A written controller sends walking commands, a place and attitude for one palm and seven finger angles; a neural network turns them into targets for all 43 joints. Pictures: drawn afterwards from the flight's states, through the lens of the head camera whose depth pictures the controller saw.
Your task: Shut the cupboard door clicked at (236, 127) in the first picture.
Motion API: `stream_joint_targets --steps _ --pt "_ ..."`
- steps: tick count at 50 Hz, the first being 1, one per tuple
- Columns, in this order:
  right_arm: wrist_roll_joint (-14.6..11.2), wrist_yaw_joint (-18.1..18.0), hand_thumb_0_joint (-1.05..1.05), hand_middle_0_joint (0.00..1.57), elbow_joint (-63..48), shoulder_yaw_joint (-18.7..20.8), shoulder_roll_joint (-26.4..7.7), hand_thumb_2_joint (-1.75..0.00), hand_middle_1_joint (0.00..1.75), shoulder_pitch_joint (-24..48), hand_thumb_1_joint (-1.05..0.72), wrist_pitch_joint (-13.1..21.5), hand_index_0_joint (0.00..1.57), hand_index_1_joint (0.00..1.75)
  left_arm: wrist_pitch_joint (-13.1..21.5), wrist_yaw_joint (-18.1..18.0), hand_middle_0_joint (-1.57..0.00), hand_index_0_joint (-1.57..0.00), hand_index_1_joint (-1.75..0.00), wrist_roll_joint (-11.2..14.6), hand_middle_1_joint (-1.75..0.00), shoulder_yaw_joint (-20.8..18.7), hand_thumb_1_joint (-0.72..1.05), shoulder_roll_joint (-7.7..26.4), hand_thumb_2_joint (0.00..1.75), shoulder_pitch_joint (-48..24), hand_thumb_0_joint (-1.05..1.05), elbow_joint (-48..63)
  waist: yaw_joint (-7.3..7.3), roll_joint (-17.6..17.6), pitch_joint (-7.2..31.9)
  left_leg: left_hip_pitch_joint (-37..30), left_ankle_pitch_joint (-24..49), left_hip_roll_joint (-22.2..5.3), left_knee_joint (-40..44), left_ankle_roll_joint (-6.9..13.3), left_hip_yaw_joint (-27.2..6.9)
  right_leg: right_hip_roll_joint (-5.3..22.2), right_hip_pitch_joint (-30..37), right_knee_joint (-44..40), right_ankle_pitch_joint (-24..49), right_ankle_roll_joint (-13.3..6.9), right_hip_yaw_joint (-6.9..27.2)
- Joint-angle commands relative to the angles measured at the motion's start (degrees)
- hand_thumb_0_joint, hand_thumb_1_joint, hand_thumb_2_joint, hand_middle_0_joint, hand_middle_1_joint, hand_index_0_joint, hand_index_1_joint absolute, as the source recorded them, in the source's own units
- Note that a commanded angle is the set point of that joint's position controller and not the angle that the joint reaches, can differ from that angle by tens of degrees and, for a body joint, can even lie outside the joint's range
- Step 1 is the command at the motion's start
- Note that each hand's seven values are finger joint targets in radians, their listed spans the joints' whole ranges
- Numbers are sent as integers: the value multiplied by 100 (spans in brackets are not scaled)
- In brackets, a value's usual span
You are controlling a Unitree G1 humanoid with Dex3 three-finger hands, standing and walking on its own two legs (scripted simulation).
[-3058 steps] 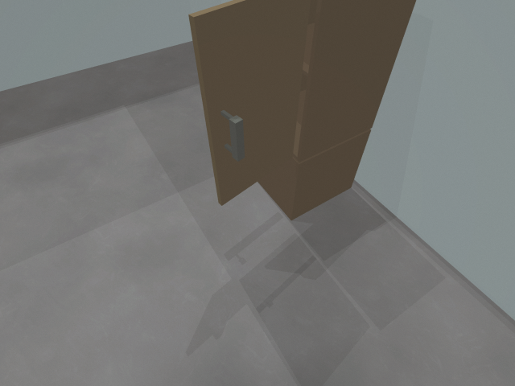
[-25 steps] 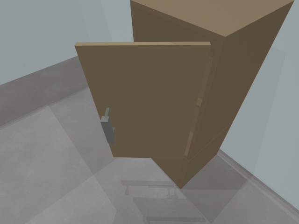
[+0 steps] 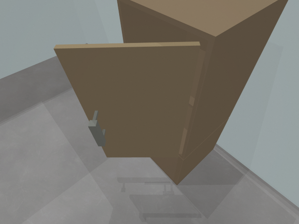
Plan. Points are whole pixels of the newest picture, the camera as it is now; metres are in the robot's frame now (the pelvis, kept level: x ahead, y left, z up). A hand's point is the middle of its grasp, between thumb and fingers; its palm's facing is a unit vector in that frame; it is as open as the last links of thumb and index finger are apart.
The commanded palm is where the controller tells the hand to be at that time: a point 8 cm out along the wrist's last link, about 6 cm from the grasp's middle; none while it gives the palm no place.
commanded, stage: look again from close up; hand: left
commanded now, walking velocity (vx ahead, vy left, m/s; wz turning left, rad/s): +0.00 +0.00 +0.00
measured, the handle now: (99, 128) +0.42 +0.21 -0.05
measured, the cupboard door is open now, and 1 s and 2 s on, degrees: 48 48 48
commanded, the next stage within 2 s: raise the hand and make a fist in 0.18 s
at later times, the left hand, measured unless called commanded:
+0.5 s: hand (92, 193) +0.20 +0.17 -0.02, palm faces +0.24 -0.97 -0.06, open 7.1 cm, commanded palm +0.11 +0.21 -0.07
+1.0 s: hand (92, 217) +0.15 +0.17 -0.07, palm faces +0.00 -1.00 -0.03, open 4.7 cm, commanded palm +0.12 +0.22 -0.06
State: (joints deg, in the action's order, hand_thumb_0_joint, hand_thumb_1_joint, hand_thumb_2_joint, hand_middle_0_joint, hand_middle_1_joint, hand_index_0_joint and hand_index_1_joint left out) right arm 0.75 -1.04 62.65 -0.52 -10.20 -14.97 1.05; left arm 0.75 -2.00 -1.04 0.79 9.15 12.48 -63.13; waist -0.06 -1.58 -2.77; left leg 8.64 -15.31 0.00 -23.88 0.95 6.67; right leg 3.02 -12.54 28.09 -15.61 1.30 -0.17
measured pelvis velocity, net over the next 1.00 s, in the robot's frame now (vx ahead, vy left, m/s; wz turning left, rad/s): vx -0.07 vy -0.01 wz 0.05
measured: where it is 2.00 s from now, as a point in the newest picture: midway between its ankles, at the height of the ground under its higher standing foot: outside the picture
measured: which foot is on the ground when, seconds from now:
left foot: down 0.00-1.00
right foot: down 0.00-1.00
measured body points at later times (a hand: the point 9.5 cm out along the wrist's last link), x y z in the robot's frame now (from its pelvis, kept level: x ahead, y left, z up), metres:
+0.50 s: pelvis -0.01 -0.03 -0.03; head +0.02 -0.04 +0.42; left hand +0.18 +0.22 -0.02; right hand +0.14 -0.29 -0.13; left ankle -0.03 +0.11 -0.74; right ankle -0.01 -0.13 -0.74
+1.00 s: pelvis -0.07 -0.01 -0.11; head +0.00 -0.01 +0.33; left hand +0.15 +0.22 -0.06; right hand +0.11 -0.21 -0.20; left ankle -0.03 +0.11 -0.74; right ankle -0.01 -0.13 -0.74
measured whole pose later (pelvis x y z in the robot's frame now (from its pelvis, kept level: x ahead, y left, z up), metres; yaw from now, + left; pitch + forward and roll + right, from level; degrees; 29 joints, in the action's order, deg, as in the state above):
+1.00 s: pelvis -0.07 -0.01 -0.11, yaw +3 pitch +15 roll -2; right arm -1.4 -3.8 31.1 -2.5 -10.1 -14.7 13.8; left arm 18.7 14.7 13.9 -6.7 12.9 18.1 0.1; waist 0.3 -2.0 7.6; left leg 58.2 -30.0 -1.8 -73.0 -0.5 -2.2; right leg 2.0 -57.0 70.1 -28.3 -0.6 -4.9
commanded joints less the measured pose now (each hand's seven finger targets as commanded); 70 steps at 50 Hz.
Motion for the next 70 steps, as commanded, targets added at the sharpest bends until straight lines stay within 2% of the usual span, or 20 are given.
stream_joint_targets --steps 1,13,14,15,16,17,18,19,21,22,24,27,29,32,34,38,47,51,57,70 --pt "11 -42 0 20 -113 90 -502 -90 30 -275 -90 103 20 30 78 -15 -20 -20 -30 37 -30 -129 90 781 90 296 0 130 7 165 110 -86 1120 -620 408 60 -560 374 63 -411 1398 -320 361" --pt "8 -71 0 20 -3 98 -497 -90 30 -206 -90 90 20 30 113 -22 -20 -20 -30 29 -30 -162 90 817 90 259 0 105 6 220 132 -188 1291 -639 388 3 -513 387 244 -503 1890 -355 349" --pt "-77 -16 0 20 -370 190 -701 -90 30 172 -90 103 20 30 168 -252 -20 -20 -30 -3 -30 -182 90 804 90 898 0 -105 166 1063 323 323 1485 -801 -947 -131 -354 711 509 -396 4104 -160 596" --pt "-53 -770 0 20 -1780 409 -1783 -90 30 -417 -90 1210 20 30 1936 -203 -20 -20 -30 702 -30 -2678 90 4404 90 -4237 0 8780 -476 679 2274 -1636 2353 -515 -1377 105 -166 206 309 418 3401 -157 337" --pt "-301 -738 0 20 -1897 204 -1064 -90 30 174 -90 1515 20 30 1371 -217 -22 -22 -32 692 -32 -351 90 1201 90 -96 0 6629 -168 -1866 3152 -1356 3450 -97 -821 106 -450 -222 81 1203 2538 -258 -127" --pt "-220 -585 0 20 -2179 167 -919 -90 30 478 -90 1782 20 30 614 -224 -24 -24 -34 1099 -34 15 90 -132 90 1112 0 6802 143 -2172 2710 -1233 4471 -277 -530 -48 -496 -215 -213 890 1453 -246 -505" --pt "-266 -446 0 20 -1925 315 -949 -90 30 153 -90 1935 20 30 659 -334 -25 -25 -36 918 -36 -457 90 366 90 489 0 6065 -302 -556 1253 -340 3794 -347 -842 -43 -712 -177 -762 640 1396 -169 -466" --pt "-205 -362 0 20 -2079 506 -1063 -90 30 137 -90 1940 20 30 852 -190 -27 -27 -38 960 -38 -718 90 283 90 649 0 5661 -283 103 490 553 2850 -162 -1118 -70 -694 -173 -1138 553 1856 -152 -540" --pt "-59 -225 0 20 -2403 605 -1060 -90 30 300 -90 1970 20 30 1619 309 -31 -31 -42 1126 -42 -963 90 111 90 1550 0 4862 -74 1646 486 1780 1524 29 -1686 -87 -680 -135 -1566 1118 2012 -54 -532" --pt "-79 -138 0 20 -2587 647 -987 -90 30 379 -90 1988 20 30 2046 657 -33 -33 -44 1209 -44 -1120 90 15 90 2218 0 4436 194 1602 606 2178 1356 115 -1905 -146 -617 -83 -1494 1449 2185 -90 -419" --pt "-33 17 0 20 -2832 677 -924 -90 30 486 -90 1993 20 30 3072 1383 -36 -36 -48 1451 -48 -1224 90 -17 90 2338 0 4510 381 1610 1128 2908 927 221 -2515 -229 -544 -66 -1740 2173 2130 -111 -251" --pt "-58 137 0 20 -3220 730 -980 -90 30 582 -90 1970 20 30 4239 2458 -42 -42 -54 1608 -54 -1589 90 660 90 1788 0 4844 396 682 1732 3753 457 277 -3469 -212 -510 53 -2176 2838 1523 -227 368" --pt "-155 88 0 20 -3755 708 -1027 -90 30 829 -90 1872 20 30 4034 2688 -46 -46 -58 1815 -58 -1635 90 846 90 1397 0 5343 423 470 2082 4200 -173 327 -3778 -105 -369 82 -2396 2689 51 -216 715" --pt "-227 -106 0 20 -4188 643 -1044 -90 30 833 -90 1792 20 30 3612 2472 -51 -51 -64 2043 -64 -1674 90 1122 90 194 0 6472 176 506 1986 4640 -1059 215 -4130 12 -429 12 -2971 2277 -2252 -188 1041" --pt "-229 -217 0 20 -4288 575 -1026 -90 30 713 -90 1810 20 30 3584 2214 -55 -55 -68 1970 -68 -1354 90 1036 90 -325 0 7383 -8 169 2104 4494 -1284 135 -4212 83 -484 -53 -3238 2242 -2766 -204 950" --pt "-215 -397 0 20 -4205 436 -1083 -90 30 473 -90 1819 20 30 3354 1925 -62 -62 -76 1676 -76 -915 90 1021 90 -380 0 7921 -241 47 2103 4401 -1445 24 -4127 121 -715 -245 -3641 2542 -2534 -245 529" --pt "-249 -399 0 20 -4242 301 -989 -90 30 607 -90 1688 20 30 2036 1644 -79 -79 -94 1655 -94 -1297 90 1088 90 614 0 7384 171 37 2264 4396 -1402 75 -3542 47 -915 -298 -3308 2720 -2146 -257 -28" --pt "-170 -312 0 20 -4205 318 -947 -90 30 535 -90 1674 20 30 2229 1370 -86 -86 -102 1641 -102 -1264 90 914 90 813 0 7563 144 250 2314 4244 -1150 52 -3420 14 -977 -309 -3352 2909 -1680 -245 -289" --pt "-128 -261 0 20 -4214 321 -1079 -90 30 413 -90 1672 20 30 2644 1417 -97 -97 -114 1572 -114 -992 90 857 90 774 0 7732 48 -89 2245 4078 -1109 34 -3381 -1 -1056 -351 -3650 3191 -1365 -315 -438" --pt "-126 -228 0 20 -4423 358 -1106 -90 30 233 -90 1299 20 30 2483 1469 -121 -121 -140 1559 -140 -1031 90 902 90 1025 0 8157 12 -393 2440 3606 -275 -4 -3420 -96 -1096 -424 -3593 3311 -576 -323 -545"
